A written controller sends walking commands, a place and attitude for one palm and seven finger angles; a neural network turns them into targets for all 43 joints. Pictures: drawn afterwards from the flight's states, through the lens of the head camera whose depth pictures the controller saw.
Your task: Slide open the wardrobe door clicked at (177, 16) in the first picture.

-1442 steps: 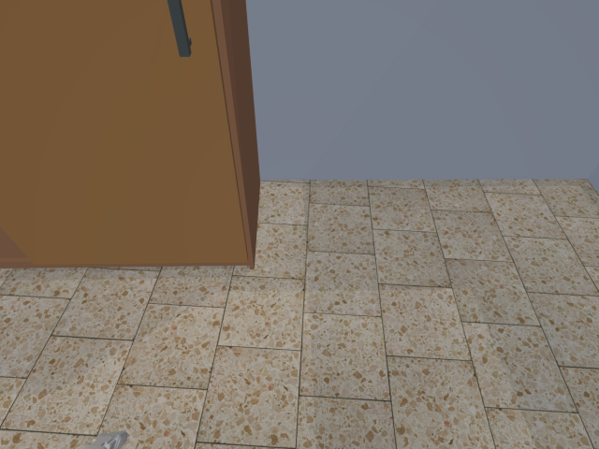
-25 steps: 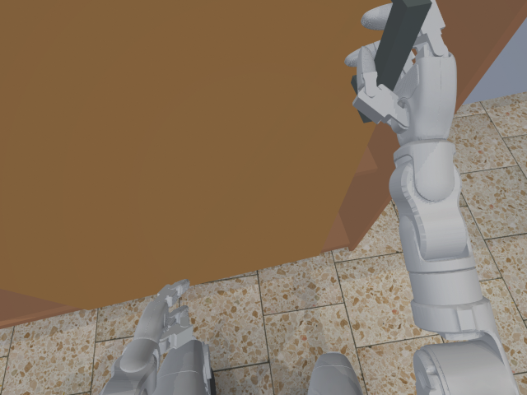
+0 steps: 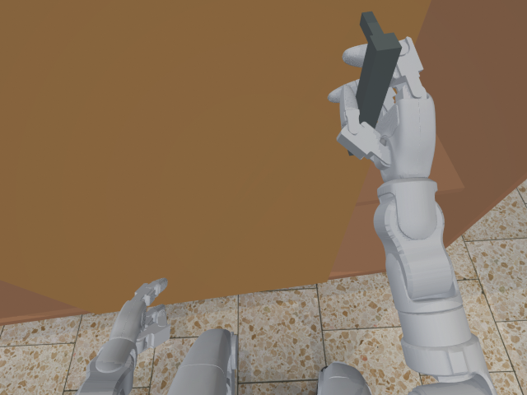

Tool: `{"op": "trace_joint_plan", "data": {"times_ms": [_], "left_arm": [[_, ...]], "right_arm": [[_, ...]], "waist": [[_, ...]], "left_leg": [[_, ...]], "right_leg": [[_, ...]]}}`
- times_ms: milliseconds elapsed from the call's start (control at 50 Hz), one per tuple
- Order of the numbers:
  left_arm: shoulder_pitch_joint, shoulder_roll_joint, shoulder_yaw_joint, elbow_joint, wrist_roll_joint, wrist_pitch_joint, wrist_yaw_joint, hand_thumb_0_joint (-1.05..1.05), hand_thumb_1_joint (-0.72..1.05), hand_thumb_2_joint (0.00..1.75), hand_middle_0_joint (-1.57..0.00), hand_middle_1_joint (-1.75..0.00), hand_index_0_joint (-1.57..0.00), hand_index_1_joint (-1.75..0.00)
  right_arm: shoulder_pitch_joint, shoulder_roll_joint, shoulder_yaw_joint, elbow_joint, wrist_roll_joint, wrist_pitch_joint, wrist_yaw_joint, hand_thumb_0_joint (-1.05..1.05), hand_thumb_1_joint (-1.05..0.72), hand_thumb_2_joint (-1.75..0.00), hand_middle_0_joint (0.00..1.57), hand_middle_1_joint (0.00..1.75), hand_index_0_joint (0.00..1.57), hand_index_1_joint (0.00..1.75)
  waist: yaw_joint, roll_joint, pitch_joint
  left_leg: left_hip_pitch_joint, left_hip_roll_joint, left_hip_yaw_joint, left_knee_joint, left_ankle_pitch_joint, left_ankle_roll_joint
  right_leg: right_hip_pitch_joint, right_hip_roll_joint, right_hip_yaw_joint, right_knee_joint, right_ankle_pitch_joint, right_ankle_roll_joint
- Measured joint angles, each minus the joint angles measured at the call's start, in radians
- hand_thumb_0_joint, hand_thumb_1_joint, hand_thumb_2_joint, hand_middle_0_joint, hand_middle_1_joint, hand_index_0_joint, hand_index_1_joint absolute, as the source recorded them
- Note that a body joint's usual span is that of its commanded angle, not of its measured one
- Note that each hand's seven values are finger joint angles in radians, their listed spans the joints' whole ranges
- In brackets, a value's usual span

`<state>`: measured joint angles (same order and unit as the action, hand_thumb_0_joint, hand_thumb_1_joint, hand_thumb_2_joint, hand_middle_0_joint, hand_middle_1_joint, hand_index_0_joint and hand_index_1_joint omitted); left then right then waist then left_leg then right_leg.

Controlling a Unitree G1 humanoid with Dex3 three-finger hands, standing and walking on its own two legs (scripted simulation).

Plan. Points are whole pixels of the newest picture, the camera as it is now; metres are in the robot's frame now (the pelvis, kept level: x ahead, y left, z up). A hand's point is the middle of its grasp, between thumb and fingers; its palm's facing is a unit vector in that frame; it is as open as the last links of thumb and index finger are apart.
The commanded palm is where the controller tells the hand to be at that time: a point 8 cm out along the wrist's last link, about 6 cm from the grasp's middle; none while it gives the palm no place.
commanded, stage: step sideways, sliding the door along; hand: right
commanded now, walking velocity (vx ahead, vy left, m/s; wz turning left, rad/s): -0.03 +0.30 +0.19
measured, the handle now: (362, 90) +0.41 -0.12 +0.20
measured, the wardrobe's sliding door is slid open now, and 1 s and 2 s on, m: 0.33 0.68 0.68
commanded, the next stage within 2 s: stop walking and hold the door there in 1.22 s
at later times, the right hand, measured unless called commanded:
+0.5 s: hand (133, 160) +0.34 +0.13 +0.19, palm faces -0.14 +0.99 -0.04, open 6.2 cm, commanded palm +0.33 +0.08 +0.17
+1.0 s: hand (11, 175) +0.33 +0.25 +0.20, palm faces +0.14 +0.99 -0.07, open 6.3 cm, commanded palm +0.30 +0.27 +0.18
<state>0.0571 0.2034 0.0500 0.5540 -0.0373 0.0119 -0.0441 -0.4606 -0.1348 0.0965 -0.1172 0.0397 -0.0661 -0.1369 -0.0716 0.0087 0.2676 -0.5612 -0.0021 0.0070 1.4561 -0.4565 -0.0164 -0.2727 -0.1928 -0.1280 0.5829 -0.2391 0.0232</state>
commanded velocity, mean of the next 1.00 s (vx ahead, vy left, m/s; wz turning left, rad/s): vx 0.22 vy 0.30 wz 0.01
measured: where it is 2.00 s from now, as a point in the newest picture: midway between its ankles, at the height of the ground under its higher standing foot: outside the picture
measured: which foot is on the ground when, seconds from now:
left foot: up 0.00-0.22, down 0.24-0.50, up 0.52-0.86, down 0.88-1.00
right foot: down 0.00-0.24, up 0.26-0.48, down 0.50-0.90, up 0.92-1.00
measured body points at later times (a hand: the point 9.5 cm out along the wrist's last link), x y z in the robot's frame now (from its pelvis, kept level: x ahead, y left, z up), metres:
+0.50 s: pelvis -0.05 +0.16 -0.01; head +0.01 +0.16 +0.43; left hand +0.10 +0.42 -0.12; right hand +0.34 +0.07 +0.20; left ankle -0.02 +0.28 -0.74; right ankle -0.01 +0.08 -0.74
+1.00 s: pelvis -0.12 +0.36 -0.02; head -0.08 +0.38 +0.43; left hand +0.01 +0.61 -0.15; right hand +0.31 +0.20 +0.20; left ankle -0.15 +0.51 -0.74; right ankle -0.08 +0.21 -0.68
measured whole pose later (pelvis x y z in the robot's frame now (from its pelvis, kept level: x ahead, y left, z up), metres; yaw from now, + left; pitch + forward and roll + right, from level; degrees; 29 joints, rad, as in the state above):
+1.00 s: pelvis -0.12 +0.36 -0.02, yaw +4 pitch -5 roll +3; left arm 0.18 0.24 0.00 0.77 -0.06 -0.02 0.05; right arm -0.77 -0.19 -0.09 0.50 0.10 -0.05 -0.18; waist -0.05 -0.11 0.16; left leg -0.16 0.06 0.13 0.63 -0.38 -0.04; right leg -0.50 -0.15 0.04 1.15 -0.45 0.01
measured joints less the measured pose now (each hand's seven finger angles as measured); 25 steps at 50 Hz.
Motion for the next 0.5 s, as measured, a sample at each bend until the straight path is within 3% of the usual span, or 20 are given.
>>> {"op": "trace_joint_plan", "data": {"times_ms": [60, 120, 180, 220, 240, 260, 280, 320, 360, 380, 440, 500], "left_arm": [[0.011, -0.019, -0.015, -0.018, 0.0, 0.011, -0.005, 0.01, 0.91, 0.9, -0.2, -0.3, -0.2, -0.3], [0.013, -0.041, -0.032, -0.035, -0.002, 0.013, 0.001, 0.01, 0.91, 0.9, -0.2, -0.3, -0.2, -0.3], [0.007, -0.062, -0.047, -0.044, -0.005, 0.006, 0.006, 0.01, 0.91, 0.9, -0.2, -0.3, -0.2, -0.3], [0.004, -0.07, -0.057, -0.042, -0.009, 0.002, 0.008, 0.01, 0.91, 0.9, -0.2, -0.3, -0.2, -0.3], [0.005, -0.075, -0.061, -0.037, -0.012, -0.001, 0.01, 0.01, 0.91, 0.9, -0.2, -0.3, -0.2, -0.3], [-0.005, -0.063, -0.064, -0.024, -0.016, -0.005, 0.012, 0.01, 0.91, 0.9, -0.21, -0.3, -0.2, -0.3], [-0.023, -0.042, -0.06, 0.0, -0.018, -0.007, 0.018, 0.01, 0.91, 0.9, -0.21, -0.3, -0.2, -0.3], [-0.038, -0.007, -0.042, 0.054, -0.011, -0.005, 0.037, 0.01, 0.91, 0.9, -0.21, -0.3, -0.2, -0.3], [-0.048, 0.009, -0.029, 0.106, 0.0, -0.001, 0.057, 0.01, 0.91, 0.9, -0.2, -0.3, -0.2, -0.3], [-0.047, 0.012, -0.025, 0.12, 0.004, 0.002, 0.064, 0.01, 0.91, 0.9, -0.2, -0.3, -0.2, -0.3], [-0.018, 0.008, -0.026, 0.123, 0.01, 0.025, 0.068, 0.01, 0.91, 0.9, -0.2, -0.3, -0.2, -0.3], [0.016, 0.001, -0.025, 0.109, 0.017, 0.031, 0.076, 0.01, 0.91, 0.9, -0.2, -0.3, -0.2, -0.3]], "right_arm": [[0.003, 0.013, 0.025, 0.004, -0.005, 0.008, 0.009, -0.01, -0.77, -0.79, 0.45, 1.4, 0.29, 1.33], [-0.003, 0.019, 0.029, 0.021, 0.013, -0.004, 0.016, 0.0, -0.76, -0.79, 0.45, 1.4, 0.31, 1.35], [-0.022, 0.0, 0.009, 0.052, 0.031, -0.028, 0.016, -0.02, -0.74, -0.8, 0.45, 1.4, 0.3, 1.36], [-0.043, -0.014, -0.017, 0.081, 0.04, -0.035, 0.014, -0.04, -0.74, -0.81, 0.47, 1.4, 0.28, 1.36], [-0.059, -0.022, -0.031, 0.1, 0.04, -0.033, 0.013, -0.05, -0.73, -0.81, 0.47, 1.4, 0.27, 1.37], [-0.072, -0.017, -0.052, 0.121, 0.036, -0.036, 0.009, -0.06, -0.73, -0.82, 0.47, 1.4, 0.26, 1.37], [-0.076, -0.003, -0.071, 0.138, 0.034, -0.042, 0.0, -0.06, -0.73, -0.82, 0.47, 1.4, 0.25, 1.37], [-0.064, 0.019, -0.082, 0.156, 0.033, -0.036, -0.014, -0.06, -0.73, -0.81, 0.47, 1.4, 0.23, 1.37], [-0.044, 0.02, -0.079, 0.152, 0.037, -0.026, -0.015, -0.05, -0.73, -0.79, 0.47, 1.4, 0.23, 1.37], [-0.035, 0.018, -0.076, 0.148, 0.04, -0.026, -0.014, -0.04, -0.72, -0.79, 0.46, 1.4, 0.24, 1.38], [-0.03, 0.012, -0.061, 0.147, 0.036, -0.037, 0.0, -0.02, -0.71, -0.79, 0.46, 1.4, 0.26, 1.38], [-0.059, -0.012, -0.041, 0.156, 0.02, -0.034, 0.006, -0.03, -0.7, -0.78, 0.45, 1.4, 0.27, 1.37]], "waist": [[-0.028, -0.022, -0.014], [-0.043, -0.046, -0.016], [-0.042, -0.069, -0.018], [-0.034, -0.077, -0.026], [-0.03, -0.069, -0.036], [-0.015, -0.094, -0.032], [0.014, -0.141, -0.016], [0.05, -0.181, -0.015], [0.052, -0.16, -0.024], [0.053, -0.142, -0.027], [0.075, -0.068, -0.047], [0.093, 0.009, -0.07]], "left_leg": [[-0.014, 0.048, -0.004, -0.018, 0.031, -0.018], [0.055, 0.079, 0.013, -0.251, 0.03, -0.026], [0.159, 0.075, 0.039, -0.505, 0.019, -0.025], [0.243, 0.064, 0.054, -0.676, 0.088, -0.021], [0.293, 0.066, 0.059, -0.776, 0.165, -0.018], [0.318, 0.057, 0.073, -0.799, 0.148, -0.041], [0.325, 0.041, 0.098, -0.769, 0.121, -0.043], [0.317, 0.05, 0.116, -0.736, 0.091, -0.029], [0.301, 0.066, 0.087, -0.75, 0.109, -0.015], [0.297, 0.067, 0.073, -0.769, 0.127, -0.007], [0.283, 0.062, 0.063, -0.821, 0.168, 0.015], [0.239, 0.034, 0.06, -0.786, 0.168, 0.033]], "right_leg": [[0.005, -0.072, -0.006, -0.038, 0.03, 0.035], [0.011, -0.131, -0.004, -0.06, 0.055, 0.071], [-0.007, -0.174, 0.013, -0.035, 0.061, 0.107], [-0.038, -0.186, 0.036, 0.016, 0.049, 0.118], [-0.063, -0.18, 0.049, 0.06, 0.034, 0.115], [-0.091, -0.186, 0.083, 0.119, 0.002, 0.089], [-0.118, -0.179, 0.135, 0.198, -0.089, 0.063], [-0.179, -0.075, 0.183, 0.432, -0.262, 0.037], [-0.207, 0.038, 0.147, 0.625, -0.304, 0.032], [-0.204, 0.078, 0.117, 0.649, -0.309, 0.029], [-0.133, 0.147, 0.033, 0.408, -0.269, 0.015], [-0.006, 0.165, -0.027, 0.029, -0.012, -0.008]]}}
